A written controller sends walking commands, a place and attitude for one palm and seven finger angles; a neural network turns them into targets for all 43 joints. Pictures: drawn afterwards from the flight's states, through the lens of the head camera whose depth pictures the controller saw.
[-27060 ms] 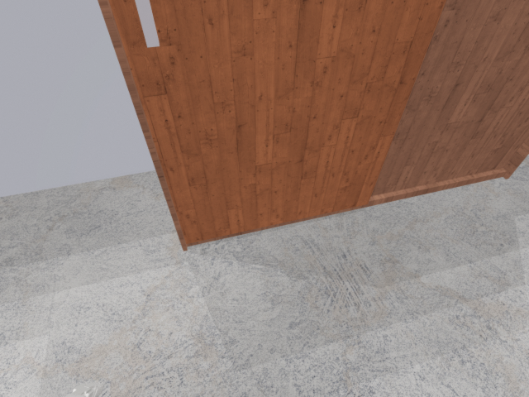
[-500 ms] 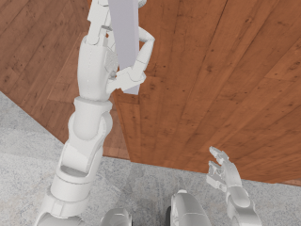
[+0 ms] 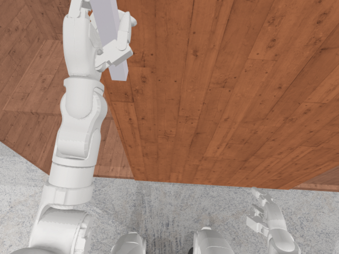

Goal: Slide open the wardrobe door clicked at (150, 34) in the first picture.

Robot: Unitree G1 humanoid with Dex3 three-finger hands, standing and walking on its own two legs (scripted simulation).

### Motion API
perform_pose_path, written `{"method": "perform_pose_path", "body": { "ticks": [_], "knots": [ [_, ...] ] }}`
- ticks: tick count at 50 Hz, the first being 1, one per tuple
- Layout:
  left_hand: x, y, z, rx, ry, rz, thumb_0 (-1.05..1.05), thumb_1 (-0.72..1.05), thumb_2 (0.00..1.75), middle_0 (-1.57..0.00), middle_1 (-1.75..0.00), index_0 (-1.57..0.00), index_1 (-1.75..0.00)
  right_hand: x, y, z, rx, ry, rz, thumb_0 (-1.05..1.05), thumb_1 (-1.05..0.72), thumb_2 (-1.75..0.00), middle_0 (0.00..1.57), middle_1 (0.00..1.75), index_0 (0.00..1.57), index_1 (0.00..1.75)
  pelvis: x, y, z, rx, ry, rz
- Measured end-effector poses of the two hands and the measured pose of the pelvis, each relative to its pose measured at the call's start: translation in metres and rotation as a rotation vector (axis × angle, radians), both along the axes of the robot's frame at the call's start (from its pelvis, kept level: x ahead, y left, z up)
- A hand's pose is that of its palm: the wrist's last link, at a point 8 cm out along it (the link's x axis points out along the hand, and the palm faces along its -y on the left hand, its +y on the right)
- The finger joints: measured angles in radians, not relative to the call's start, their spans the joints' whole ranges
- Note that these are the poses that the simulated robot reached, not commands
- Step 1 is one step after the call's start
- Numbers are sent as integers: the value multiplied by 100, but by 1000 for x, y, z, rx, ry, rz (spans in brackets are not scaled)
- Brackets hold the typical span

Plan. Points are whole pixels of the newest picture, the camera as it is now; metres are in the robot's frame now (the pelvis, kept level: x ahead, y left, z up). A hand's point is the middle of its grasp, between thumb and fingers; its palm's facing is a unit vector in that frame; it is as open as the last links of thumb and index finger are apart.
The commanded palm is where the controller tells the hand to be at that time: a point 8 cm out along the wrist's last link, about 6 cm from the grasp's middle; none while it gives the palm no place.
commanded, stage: step sideways, sliding the door along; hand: left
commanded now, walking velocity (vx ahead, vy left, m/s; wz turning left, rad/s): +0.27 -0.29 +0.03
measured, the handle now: (113, 19) +0.43 +0.15 +0.27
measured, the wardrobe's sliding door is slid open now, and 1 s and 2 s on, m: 0.47 0.50 0.49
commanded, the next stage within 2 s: stop walking and hold the door there in 0.44 s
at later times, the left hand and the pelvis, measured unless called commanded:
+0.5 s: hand (141, 40) +0.40 +0.10 +0.26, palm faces +0.40 -0.92 -0.07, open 6.5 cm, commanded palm +0.37 +0.08 +0.24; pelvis -0.01 -0.15 +0.00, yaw +3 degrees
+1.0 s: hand (142, 40) +0.40 +0.10 +0.26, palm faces +0.57 -0.81 -0.13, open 6.6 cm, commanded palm +0.36 +0.12 +0.23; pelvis +0.02 -0.21 +0.01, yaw -1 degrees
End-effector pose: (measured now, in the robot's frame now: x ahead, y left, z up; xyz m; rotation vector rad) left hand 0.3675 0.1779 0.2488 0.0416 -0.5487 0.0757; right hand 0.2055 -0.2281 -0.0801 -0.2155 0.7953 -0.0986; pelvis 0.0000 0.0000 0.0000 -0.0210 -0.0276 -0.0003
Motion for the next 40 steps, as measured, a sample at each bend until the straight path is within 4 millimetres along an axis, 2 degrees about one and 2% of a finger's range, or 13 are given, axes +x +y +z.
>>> {"method": "perform_pose_path", "body": {
  "ticks": [5,8,11,14,17,22,26,30,32,34,37,40],
  "knots": [
    [1,-25,2,8,40,2,-8,64,85,-46,-140,-20,-131,-28,-28,4,-2,79,20,1,-91,-89,20,30,19,30,-9,-32,12,-39,-16,-3],
    [-1,-27,2,-2,73,74,-8,63,86,-46,-140,-26,-134,-39,-42,-1,12,115,40,1,-91,-89,20,30,20,30,-11,-56,14,-57,-14,0],
    [-4,-29,4,4,100,156,-9,63,86,-46,-140,-30,-134,-42,-55,-12,41,126,76,1,-90,-89,20,30,20,30,-12,-85,7,-58,-13,21],
    [-6,-32,5,26,106,256,-11,61,85,-46,-140,-30,-131,-33,-70,-29,70,109,108,1,-90,-89,20,30,20,30,-10,-115,-9,-19,1,44],
    [-8,-34,5,45,121,310,-13,60,85,-46,-140,-30,-128,-24,-87,-34,56,99,97,1,-90,-89,20,30,20,30,-10,-124,-9,-18,3,86],
    [-8,-34,5,27,118,312,-12,61,83,-46,-140,-30,-126,-10,-109,-23,22,87,97,1,-91,-89,20,30,20,30,-7,-135,-5,-7,-20,60],
    [-9,-35,5,16,127,340,-12,60,83,-46,-140,-32,-125,-1,-122,-10,38,81,136,1,-91,-89,20,30,20,30,-5,-153,5,-30,-40,59],
    [-9,-35,6,54,135,384,-16,58,82,-46,-140,-33,-126,10,-140,-6,43,71,154,1,-90,-89,20,30,20,30,4,-177,8,-43,-35,57],
    [-11,-37,8,91,145,426,-18,59,83,-46,-140,-30,-128,16,-153,-8,61,41,142,1,-90,-89,20,30,20,30,12,-191,4,-42,-27,53],
    [-12,-39,8,122,151,477,-20,59,83,-46,-140,-28,-128,24,-170,-16,77,-5,125,1,-90,-89,20,30,20,30,20,-207,-9,1,-10,53],
    [-13,-41,9,138,175,540,-23,57,82,-46,-140,-26,-127,27,-197,-20,60,-41,56,1,-90,-89,20,30,20,30,22,-212,-8,18,1,44],
    [-14,-42,10,125,193,567,-24,56,82,-46,-140,-27,-130,19,-219,-13,7,-32,7,1,-90,-89,20,30,20,30,25,-212,1,51,13,35]
  ]
}}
